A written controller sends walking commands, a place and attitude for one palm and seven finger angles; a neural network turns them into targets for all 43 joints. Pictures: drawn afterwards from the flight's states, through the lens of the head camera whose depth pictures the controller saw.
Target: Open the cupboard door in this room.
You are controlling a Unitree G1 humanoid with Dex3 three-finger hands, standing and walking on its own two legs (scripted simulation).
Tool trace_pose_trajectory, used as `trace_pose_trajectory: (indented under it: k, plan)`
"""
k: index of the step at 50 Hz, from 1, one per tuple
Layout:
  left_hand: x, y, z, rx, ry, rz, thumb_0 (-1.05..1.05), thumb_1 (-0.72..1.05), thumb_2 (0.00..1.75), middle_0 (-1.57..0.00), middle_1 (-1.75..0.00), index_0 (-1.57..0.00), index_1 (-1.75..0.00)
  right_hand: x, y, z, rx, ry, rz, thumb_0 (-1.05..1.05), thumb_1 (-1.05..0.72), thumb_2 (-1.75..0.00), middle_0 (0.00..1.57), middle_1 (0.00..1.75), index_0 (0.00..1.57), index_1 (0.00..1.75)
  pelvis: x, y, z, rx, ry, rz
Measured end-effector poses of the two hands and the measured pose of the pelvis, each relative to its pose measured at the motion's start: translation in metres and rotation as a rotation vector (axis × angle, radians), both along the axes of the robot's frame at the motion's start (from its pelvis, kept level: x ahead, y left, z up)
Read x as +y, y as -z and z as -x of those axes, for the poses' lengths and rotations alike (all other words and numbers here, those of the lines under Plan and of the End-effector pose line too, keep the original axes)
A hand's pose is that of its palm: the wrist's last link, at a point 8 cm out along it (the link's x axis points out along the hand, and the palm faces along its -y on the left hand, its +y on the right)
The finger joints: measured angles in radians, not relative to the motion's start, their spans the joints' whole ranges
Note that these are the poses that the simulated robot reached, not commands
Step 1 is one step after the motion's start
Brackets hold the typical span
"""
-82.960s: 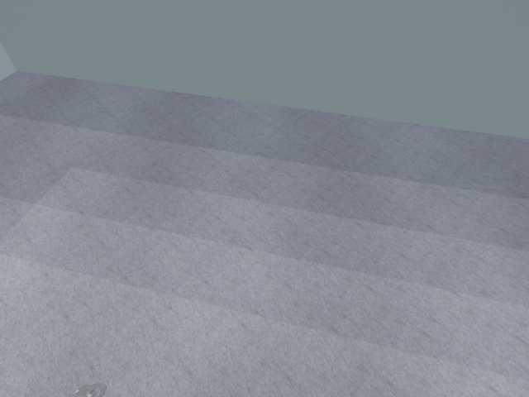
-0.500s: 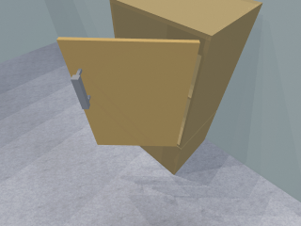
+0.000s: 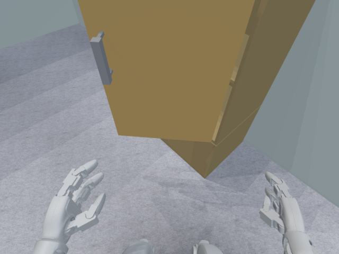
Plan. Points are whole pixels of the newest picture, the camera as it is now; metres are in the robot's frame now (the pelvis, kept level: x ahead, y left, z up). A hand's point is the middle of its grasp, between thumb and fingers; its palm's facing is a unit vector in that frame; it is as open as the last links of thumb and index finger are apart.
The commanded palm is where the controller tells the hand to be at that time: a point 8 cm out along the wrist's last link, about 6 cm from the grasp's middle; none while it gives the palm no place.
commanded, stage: raise the hand with hooked fingers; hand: left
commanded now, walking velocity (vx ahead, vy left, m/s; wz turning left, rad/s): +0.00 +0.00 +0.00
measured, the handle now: (104, 58) +0.60 +0.25 +0.13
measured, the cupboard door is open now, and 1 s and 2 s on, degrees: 42 42 42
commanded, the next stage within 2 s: move the hooked fingers beside the handle in 1.68 s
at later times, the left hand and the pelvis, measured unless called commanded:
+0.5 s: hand (68, 175) +0.25 +0.23 +0.08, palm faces +0.03 -1.00 -0.06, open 11.6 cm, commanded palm +0.22 +0.29 +0.09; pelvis +0.01 +0.02 +0.03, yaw +0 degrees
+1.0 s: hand (43, 141) +0.30 +0.29 +0.13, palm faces +0.05 -1.00 -0.05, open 13.9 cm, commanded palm +0.27 +0.34 +0.13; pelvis +0.03 +0.03 +0.05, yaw +1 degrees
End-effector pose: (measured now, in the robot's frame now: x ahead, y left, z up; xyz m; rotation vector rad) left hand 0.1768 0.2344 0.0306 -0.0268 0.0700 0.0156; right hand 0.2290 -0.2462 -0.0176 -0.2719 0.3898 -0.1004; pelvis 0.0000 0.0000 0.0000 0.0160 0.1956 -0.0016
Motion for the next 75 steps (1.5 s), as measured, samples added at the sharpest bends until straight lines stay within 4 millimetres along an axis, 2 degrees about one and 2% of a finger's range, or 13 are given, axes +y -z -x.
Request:
trace_pose_trajectory:
  k: [2, 5, 8, 11, 16, 21, 25, 31, 38, 44, 52, 63, 75]
  plan:
    - [0.006, 0.0, 0.009, 0.025, -0.047, -0.012, 0.01, 0.56, 0.75, -0.23, -0.51, -0.22, -0.52, 0.009, 0.003, -0.001, 0.009, -0.014, -0.002, 0.01, -0.91, -0.9, 0.19, 0.3, 0.2, 0.3, 0.0, 0.001, 0.0, -0.003, -0.01, 0.013]
    - [0.013, -0.015, 0.01, -0.019, -0.07, -0.058, 0.02, 0.49, 0.72, -0.23, -0.56, -0.23, -0.56, 0.024, 0.012, 0.006, 0.062, -0.039, -0.009, 0.01, -0.91, -0.9, 0.19, 0.3, 0.2, 0.3, 0.001, 0.0, 0.0, -0.004, -0.025, 0.031]
    - [0.017, -0.03, -0.002, -0.075, -0.043, -0.086, 0.02, 0.42, 0.69, -0.24, -0.6, -0.23, -0.61, 0.037, 0.027, 0.021, 0.136, -0.052, -0.031, 0.01, -0.91, -0.9, 0.2, 0.3, 0.2, 0.3, 0.002, -0.002, 0.001, -0.003, -0.037, 0.045]
    - [0.023, -0.036, -0.019, -0.065, 0.004, -0.092, 0.02, 0.35, 0.66, -0.24, -0.65, -0.24, -0.65, 0.045, 0.04, 0.041, 0.213, -0.036, -0.063, 0.01, -0.91, -0.9, 0.2, 0.3, 0.2, 0.3, 0.004, -0.006, 0.002, -0.002, -0.037, 0.05]
    - [0.033, -0.042, -0.037, 0.005, 0.021, -0.079, 0.01, 0.24, 0.62, -0.25, -0.72, -0.25, -0.73, 0.044, 0.045, 0.073, 0.293, 0.033, -0.092, 0.01, -0.91, -0.9, 0.2, 0.3, 0.21, 0.3, 0.009, -0.017, -0.002, -0.007, -0.023, 0.044]
    - [0.046, -0.053, -0.045, -0.01, -0.011, -0.086, 0.01, 0.12, 0.57, -0.26, -0.8, -0.25, -0.8, 0.031, 0.039, 0.088, 0.319, 0.08, -0.061, 0.02, -0.9, -0.9, 0.2, 0.3, 0.2, 0.3, 0.014, -0.024, -0.008, -0.011, -0.013, 0.039]
    - [0.053, -0.058, -0.05, -0.032, -0.015, -0.088, 0.01, 0.03, 0.53, -0.26, -0.86, -0.26, -0.86, 0.019, 0.031, 0.087, 0.314, 0.094, -0.018, 0.02, -0.91, -0.9, 0.2, 0.3, 0.2, 0.3, 0.017, -0.027, -0.011, -0.016, -0.013, 0.039]
    - [0.063, -0.064, -0.06, -0.035, -0.011, -0.086, 0.0, -0.11, 0.47, -0.27, -0.95, -0.27, -0.95, 0.013, 0.015, 0.069, 0.265, 0.094, 0.02, 0.02, -0.91, -0.9, 0.2, 0.3, 0.2, 0.3, 0.021, -0.032, -0.016, -0.031, -0.016, 0.043]
    - [0.08, -0.077, -0.074, -0.051, -0.029, -0.078, 0.0, -0.27, 0.4, -0.29, -1.05, -0.28, -1.06, 0.026, 0.001, 0.045, 0.214, 0.056, 0.011, 0.01, -0.91, -0.9, 0.2, 0.3, 0.2, 0.3, 0.023, -0.039, -0.021, -0.05, -0.018, 0.046]
    - [0.094, -0.089, -0.084, -0.052, -0.031, -0.073, 0.0, -0.4, 0.34, -0.3, -1.13, -0.29, -1.14, 0.04, -0.002, 0.035, 0.208, 0.024, -0.013, 0.01, -0.91, -0.9, 0.2, 0.3, 0.2, 0.3, 0.025, -0.044, -0.025, -0.065, -0.021, 0.048]
    - [0.107, -0.107, -0.1, -0.059, -0.035, -0.079, -0.01, -0.48, 0.31, -0.3, -1.18, -0.3, -1.19, 0.045, 0.001, 0.04, 0.244, 0.022, -0.027, 0.01, -0.91, -0.9, 0.2, 0.3, 0.2, 0.3, 0.026, -0.05, -0.027, -0.081, -0.02, 0.046]
    - [0.121, -0.125, -0.121, -0.064, -0.036, -0.07, -0.01, -0.5, 0.3, -0.3, -1.2, -0.3, -1.2, 0.028, 0.001, 0.062, 0.299, 0.074, -0.006, 0.01, -0.91, -0.9, 0.2, 0.3, 0.2, 0.3, 0.024, -0.057, -0.027, -0.092, -0.013, 0.04]
    - [0.109, -0.117, -0.119, -0.054, -0.037, -0.058, -0.01, -0.5, 0.3, -0.3, -1.2, -0.3, -1.2, 0.015, -0.002, 0.07, 0.305, 0.098, 0.004, 0.01, -0.91, -0.9, 0.2, 0.3, 0.2, 0.3, 0.019, -0.058, -0.026, -0.094, -0.003, 0.034]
